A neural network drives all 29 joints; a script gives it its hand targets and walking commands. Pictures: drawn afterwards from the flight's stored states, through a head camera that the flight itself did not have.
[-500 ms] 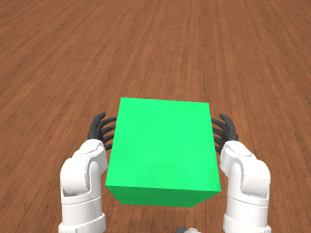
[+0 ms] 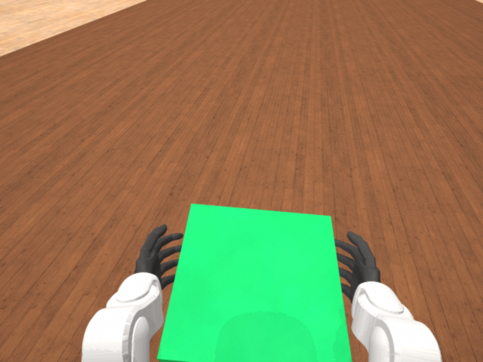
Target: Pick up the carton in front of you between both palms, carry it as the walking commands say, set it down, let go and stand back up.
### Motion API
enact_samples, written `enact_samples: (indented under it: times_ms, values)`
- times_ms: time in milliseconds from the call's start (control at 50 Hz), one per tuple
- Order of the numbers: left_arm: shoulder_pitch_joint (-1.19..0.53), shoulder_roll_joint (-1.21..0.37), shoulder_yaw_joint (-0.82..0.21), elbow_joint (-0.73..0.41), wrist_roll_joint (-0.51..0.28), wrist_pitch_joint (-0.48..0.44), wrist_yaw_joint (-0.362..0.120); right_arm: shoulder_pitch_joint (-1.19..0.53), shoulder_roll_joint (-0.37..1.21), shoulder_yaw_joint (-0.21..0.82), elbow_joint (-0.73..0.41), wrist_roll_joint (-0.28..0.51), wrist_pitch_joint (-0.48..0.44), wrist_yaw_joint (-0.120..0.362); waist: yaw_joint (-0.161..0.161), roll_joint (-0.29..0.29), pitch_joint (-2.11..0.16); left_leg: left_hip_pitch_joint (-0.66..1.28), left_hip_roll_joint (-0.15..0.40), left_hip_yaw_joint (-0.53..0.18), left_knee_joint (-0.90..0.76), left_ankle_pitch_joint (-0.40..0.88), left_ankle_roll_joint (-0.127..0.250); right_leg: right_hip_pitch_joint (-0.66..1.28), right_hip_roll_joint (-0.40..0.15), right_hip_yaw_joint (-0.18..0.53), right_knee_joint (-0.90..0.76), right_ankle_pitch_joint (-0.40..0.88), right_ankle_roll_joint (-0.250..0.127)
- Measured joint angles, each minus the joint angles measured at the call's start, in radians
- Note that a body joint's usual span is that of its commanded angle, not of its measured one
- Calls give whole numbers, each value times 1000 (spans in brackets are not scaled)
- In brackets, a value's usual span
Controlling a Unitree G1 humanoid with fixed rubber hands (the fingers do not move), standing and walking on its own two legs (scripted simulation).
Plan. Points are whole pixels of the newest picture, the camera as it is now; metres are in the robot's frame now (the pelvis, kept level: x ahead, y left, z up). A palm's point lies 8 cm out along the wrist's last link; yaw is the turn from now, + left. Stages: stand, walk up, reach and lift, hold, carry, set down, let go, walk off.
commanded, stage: carry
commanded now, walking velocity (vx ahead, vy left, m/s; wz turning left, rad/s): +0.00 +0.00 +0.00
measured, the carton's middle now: (251, 304) +0.23 +0.01 +0.02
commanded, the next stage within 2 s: hold in 1.58 s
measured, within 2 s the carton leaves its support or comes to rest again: neither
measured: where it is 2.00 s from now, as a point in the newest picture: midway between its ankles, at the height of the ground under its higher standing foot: outside the picture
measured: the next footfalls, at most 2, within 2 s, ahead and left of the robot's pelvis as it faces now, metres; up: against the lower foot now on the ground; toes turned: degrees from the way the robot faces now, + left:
left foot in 0.02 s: +0.20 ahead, +0.11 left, +0.00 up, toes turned -3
right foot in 0.34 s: +0.21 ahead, -0.12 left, +0.00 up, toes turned +6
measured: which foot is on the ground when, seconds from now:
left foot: up 0.00-0.00, down 0.02-1.00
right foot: down 0.00-0.06, up 0.08-0.32, down 0.34-1.00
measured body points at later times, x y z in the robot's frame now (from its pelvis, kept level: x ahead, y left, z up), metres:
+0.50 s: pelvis +0.19 +0.00 +0.01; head +0.14 +0.00 +0.46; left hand +0.42 +0.15 +0.11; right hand +0.42 -0.15 +0.10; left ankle +0.17 +0.10 -0.73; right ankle +0.18 -0.11 -0.73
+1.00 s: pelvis +0.20 -0.01 +0.01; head +0.17 -0.01 +0.46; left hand +0.47 +0.14 +0.06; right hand +0.46 -0.16 +0.06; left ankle +0.17 +0.10 -0.73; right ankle +0.18 -0.11 -0.73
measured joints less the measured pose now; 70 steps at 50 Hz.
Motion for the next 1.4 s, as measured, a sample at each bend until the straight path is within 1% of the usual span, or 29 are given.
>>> enact_samples:
  times_ms: [20, 40, 60, 80, 100, 120, 140, 160, 180, 260, 280, 320, 360, 380, 420, 500, 620, 740, 900, 1020, 1120, 1260, 1320, 1400]
  values:
    - [-6, 0, 1, -4, 0, 4, 4, -9, 0, -3, 0, 1, 2, -3, 0, 2, 6, 31, -8, 18, -29, 16, 3, 5, -9, 1, 60, -47, 11]
    - [-18, 5, 9, 3, -2, 8, 7, -21, 0, -1, 21, 3, -1, -6, -10, -21, 10, 35, -25, 35, -1, -2, 34, -18, -38, 1, 157, -93, 16]
    - [-34, 6, 24, 18, -4, 12, 9, -40, -3, 1, 49, 6, -3, -8, -19, -38, 20, 30, -33, 46, 41, -40, 60, -76, -60, 22, 307, -88, 14]
    - [-49, 6, 37, 31, -6, 15, 10, -59, -5, 0, 73, 12, -2, -8, -26, -39, 34, 31, -31, 50, 62, -73, 78, -154, -56, 61, 475, -94, 13]
    - [-60, 5, 46, 41, -7, 17, 10, -71, -6, -3, 88, 19, -2, -6, -33, -36, 51, 42, -29, 51, 57, -90, 87, -232, -40, 95, 617, -100, 8]
    - [-67, 5, 46, 45, -6, 17, 10, -75, -6, -6, 92, 22, -5, -5, -37, -32, 66, 62, -26, 50, 31, -78, 72, -302, -24, 115, 715, -97, -1]
    - [-69, 6, 42, 46, -3, 15, 10, -73, -5, -9, 91, 23, -9, -3, -39, -30, 78, 85, -27, 50, -2, -75, 72, -359, -15, 122, 759, -84, -9]
    - [-69, 6, 36, 45, 0, 11, 9, -67, -4, -12, 86, 21, -15, -1, -42, -29, 86, 109, -29, 50, -37, -71, 75, -402, -11, 122, 747, -64, -15]
    - [-66, 6, 30, 42, 3, 5, 7, -60, -3, -13, 78, 19, -21, 1, -45, -27, 91, 133, -31, 49, -72, -65, 76, -430, -10, 118, 695, -45, -17]
    - [-47, 3, 12, 16, 19, -17, -4, -39, -2, -9, 48, 13, -39, 14, -53, -21, 89, 203, -34, 41, -142, -68, 68, -467, -8, 92, 399, -7, -14]
    - [-38, 2, 9, 7, 22, -19, -5, -34, -1, -7, 42, 12, -41, 15, -53, -21, 83, 215, -35, 39, -141, -79, 64, -465, -11, 81, 336, 27, -13]
    - [-22, 1, 6, -13, 26, -15, -6, -25, -1, -1, 28, 13, -36, 17, -50, -25, 66, 237, -39, 38, -118, -114, 55, -441, -22, 54, 214, 141, -8]
    - [-13, 0, 6, -26, 26, -6, -6, -23, -1, 4, 21, 12, -26, 17, -46, -37, 40, 254, -51, 40, -77, -162, 44, -408, -41, 41, 148, 261, -8]
    - [-9, 0, 6, -18, 25, -2, -5, -22, -1, 3, 25, 10, -16, 17, -42, -27, 25, 263, -47, 36, -61, -184, 38, -400, -40, 37, 161, 270, -15]
    - [-9, 0, 8, -2, 23, 13, -4, -24, -1, 1, 34, 5, 7, 15, -33, -4, -2, 285, -38, 29, -58, -206, 31, -378, -32, 29, 175, 217, -26]
    - [-32, 2, 21, 34, 13, 29, -1, -44, -3, -2, 55, -5, 35, 6, -20, 22, -18, 294, -20, 16, -35, -246, 9, -355, -17, 15, 179, 164, -32]
    - [-37, 2, 24, 59, 12, 20, -2, -51, -4, -2, 73, -16, 32, 13, -18, 22, -2, 292, -6, 5, -5, -282, -6, -352, -9, 5, 204, 126, -37]
    - [-49, 4, 18, 105, 47, -10, -24, -61, -5, 0, 125, -46, -5, 33, -23, 12, 17, 289, -1, 1, 16, -300, -12, -357, -9, 3, 231, 102, -41]
    - [-95, 8, 26, 252, 102, -101, -55, -110, -9, -12, 273, -91, -95, 62, -26, 9, 31, 296, 0, 2, 20, -299, -13, -352, -10, 3, 239, 100, -44]
    - [-141, 9, 43, 389, 137, -187, -79, -158, -10, -30, 415, -127, -183, 79, -25, 9, 36, 303, -1, 3, 3, -280, -11, -345, -9, 3, 221, 119, -45]
    - [-194, 7, 69, 529, 171, -277, -94, -211, -8, -57, 553, -159, -272, 89, -26, 8, 45, 301, -3, 4, -10, -263, -9, -346, -9, 2, 207, 138, -47]
    - [-280, -1, 131, 726, 221, -431, -116, -298, 1, -117, 748, -204, -422, 103, -27, 6, 66, 290, -4, 3, -17, -244, -5, -355, -9, 2, 198, 158, -49]
    - [-304, -5, 151, 761, 230, -476, -119, -324, 6, -138, 784, -213, -467, 107, -27, 5, 77, 285, -5, 3, -17, -239, -4, -360, -9, 2, 196, 164, -49]
    - [-314, -8, 157, 740, 226, -484, -119, -337, 9, -144, 766, -208, -476, 108, -26, 4, 87, 277, -5, 2, -16, -235, -3, -367, -10, 2, 196, 168, -49]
